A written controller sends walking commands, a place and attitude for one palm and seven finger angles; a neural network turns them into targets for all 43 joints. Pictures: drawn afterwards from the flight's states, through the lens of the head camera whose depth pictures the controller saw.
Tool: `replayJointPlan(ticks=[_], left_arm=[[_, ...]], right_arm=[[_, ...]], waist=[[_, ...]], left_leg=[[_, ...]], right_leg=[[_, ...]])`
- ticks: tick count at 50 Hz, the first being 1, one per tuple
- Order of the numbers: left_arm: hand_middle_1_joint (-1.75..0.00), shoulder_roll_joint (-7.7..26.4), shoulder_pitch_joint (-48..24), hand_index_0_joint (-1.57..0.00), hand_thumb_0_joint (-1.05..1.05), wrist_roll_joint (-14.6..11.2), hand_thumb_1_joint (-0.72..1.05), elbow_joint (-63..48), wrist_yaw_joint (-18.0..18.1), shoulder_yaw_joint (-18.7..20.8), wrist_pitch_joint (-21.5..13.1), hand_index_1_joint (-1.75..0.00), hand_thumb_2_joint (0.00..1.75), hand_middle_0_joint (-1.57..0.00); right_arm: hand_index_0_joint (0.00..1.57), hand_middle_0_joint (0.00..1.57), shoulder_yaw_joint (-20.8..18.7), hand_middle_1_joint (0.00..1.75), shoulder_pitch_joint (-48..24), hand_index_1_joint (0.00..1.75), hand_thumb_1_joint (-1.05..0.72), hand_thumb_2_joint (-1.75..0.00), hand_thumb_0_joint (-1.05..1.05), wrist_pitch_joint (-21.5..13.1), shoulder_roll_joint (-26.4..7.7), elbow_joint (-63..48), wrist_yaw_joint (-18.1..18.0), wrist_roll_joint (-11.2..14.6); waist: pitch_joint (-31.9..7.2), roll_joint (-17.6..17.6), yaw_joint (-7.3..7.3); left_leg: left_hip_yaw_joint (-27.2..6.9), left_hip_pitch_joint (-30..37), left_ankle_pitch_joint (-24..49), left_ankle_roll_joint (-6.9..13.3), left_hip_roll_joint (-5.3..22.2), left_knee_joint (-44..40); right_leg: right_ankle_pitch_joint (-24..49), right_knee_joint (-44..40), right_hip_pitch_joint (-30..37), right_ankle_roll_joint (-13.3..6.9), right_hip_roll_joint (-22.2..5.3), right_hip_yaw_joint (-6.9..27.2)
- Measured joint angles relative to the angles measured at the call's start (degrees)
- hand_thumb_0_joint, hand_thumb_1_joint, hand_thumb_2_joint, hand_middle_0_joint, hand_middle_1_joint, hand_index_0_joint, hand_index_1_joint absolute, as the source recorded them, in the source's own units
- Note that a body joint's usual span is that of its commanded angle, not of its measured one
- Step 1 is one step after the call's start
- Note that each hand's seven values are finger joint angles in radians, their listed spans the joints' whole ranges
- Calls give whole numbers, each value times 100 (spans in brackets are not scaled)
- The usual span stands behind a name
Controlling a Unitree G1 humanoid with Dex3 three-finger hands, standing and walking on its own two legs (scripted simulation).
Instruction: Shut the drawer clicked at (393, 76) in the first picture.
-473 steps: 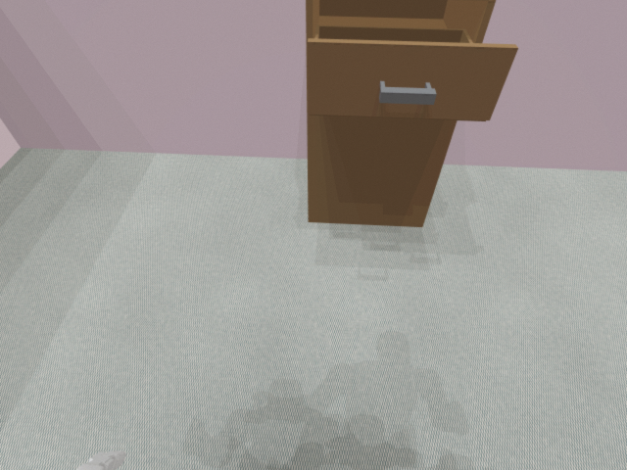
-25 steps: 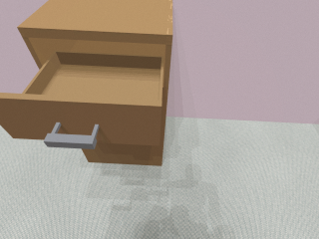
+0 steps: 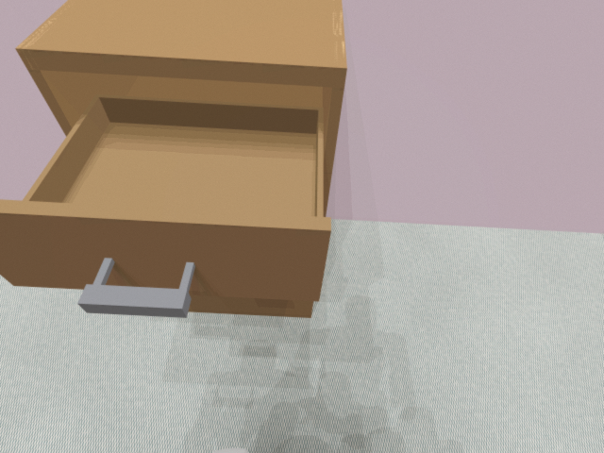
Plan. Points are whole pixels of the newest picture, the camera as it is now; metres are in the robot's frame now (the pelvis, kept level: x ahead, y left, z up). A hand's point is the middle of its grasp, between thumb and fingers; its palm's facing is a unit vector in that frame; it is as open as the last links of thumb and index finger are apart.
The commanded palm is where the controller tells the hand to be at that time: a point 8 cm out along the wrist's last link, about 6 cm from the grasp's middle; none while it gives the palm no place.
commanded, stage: come to a stop and stand still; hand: left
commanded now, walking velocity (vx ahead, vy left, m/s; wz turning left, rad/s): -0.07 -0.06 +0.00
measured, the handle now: (142, 284) +0.29 +0.23 +0.05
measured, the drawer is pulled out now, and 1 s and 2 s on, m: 0.29 0.29 0.29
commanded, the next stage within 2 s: look again from close up in 1.14 s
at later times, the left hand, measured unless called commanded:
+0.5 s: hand out of the picture +0.05 +0.20 -0.16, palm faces +0.00 -0.97 -0.23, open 7.4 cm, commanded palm none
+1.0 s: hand out of the picture +0.03 +0.20 -0.17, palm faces +0.00 -0.98 -0.19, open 7.4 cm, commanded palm none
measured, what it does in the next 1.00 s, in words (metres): stands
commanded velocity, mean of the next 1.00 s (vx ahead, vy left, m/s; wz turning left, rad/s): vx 0.00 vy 0.00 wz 0.00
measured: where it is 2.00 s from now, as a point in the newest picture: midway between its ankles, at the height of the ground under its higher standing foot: outside the picture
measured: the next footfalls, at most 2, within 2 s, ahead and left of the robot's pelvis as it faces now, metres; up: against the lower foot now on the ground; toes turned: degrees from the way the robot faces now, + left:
none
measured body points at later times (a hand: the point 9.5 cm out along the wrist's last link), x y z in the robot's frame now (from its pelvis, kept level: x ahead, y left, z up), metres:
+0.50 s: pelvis -0.01 +0.01 +0.01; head +0.01 +0.01 +0.46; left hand +0.05 +0.25 -0.14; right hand +0.01 -0.22 -0.15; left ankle +0.02 +0.12 -0.73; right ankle -0.04 -0.11 -0.73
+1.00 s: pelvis +0.03 +0.03 +0.01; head +0.05 +0.04 +0.46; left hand +0.03 +0.25 -0.15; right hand +0.07 -0.21 -0.14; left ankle +0.02 +0.12 -0.73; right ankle -0.04 -0.11 -0.73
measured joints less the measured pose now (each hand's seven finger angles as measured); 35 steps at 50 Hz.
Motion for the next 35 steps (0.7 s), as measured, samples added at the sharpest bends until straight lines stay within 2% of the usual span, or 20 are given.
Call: replayJointPlan(ticks=[4, 10, 13, 18, 26, 35], left_arm=[[-30, 22, -109, -20, 1, 23, 90, -157, -34, -14, -94, -30, 90, -20], [-30, -118, -7, -20, 1, 66, 90, -234, -38, -124, -184, -30, 90, -20], [-30, -195, 115, -20, 1, 86, 91, -352, 33, -192, -230, -30, 90, -20], [-30, -101, 83, -20, 1, 50, 91, -447, 8, -230, -189, -30, 90, -20], [-30, 53, -119, -20, 1, 5, 91, -503, -48, -228, -152, -30, 90, -20], [-30, 99, -101, -20, 1, -13, 90, -195, -60, -237, -160, -30, 90, -20]], right_arm=[[20, 19, -5, 30, -169, 30, -92, -90, 1, 89, 52, -66, 7, 24], [20, 20, -61, 30, -106, 30, -92, -90, 0, 202, 35, -62, 80, 46], [20, 20, -78, 30, 92, 30, -92, -90, 0, 210, -81, -260, 149, 29], [20, 19, -22, 30, 458, 30, -92, -90, 0, 169, -152, -291, 156, 11], [20, 19, 122, 30, 765, 30, -91, -90, 1, 181, -124, -43, 152, -4], [20, 20, 184, 30, 701, 30, -91, -90, 1, 74, -20, 249, 122, 38]], waist=[[-27, 133, -7], [-243, 369, -93], [-322, 499, -159], [-320, 410, -244], [-242, 343, -246], [-184, 256, -197]], left_leg=[[-22, -34, 150, -46, 55, -131], [-107, 25, 290, -147, 173, -328], [-256, -61, -143, -113, 231, 38], [-260, 33, -82, -77, 143, 98], [-235, 60, 8, 32, 23, -124], [-154, 241, 43, 96, -65, -399]], right_leg=[[1009, -788, 46, -66, 160, -59], [1088, -1099, 160, -185, 306, -129], [1111, -1099, 138, -187, 418, -144], [990, -966, 221, -125, 332, -139], [1100, -1187, 254, -19, 224, -129], [1158, -1451, 408, 69, 144, -60]])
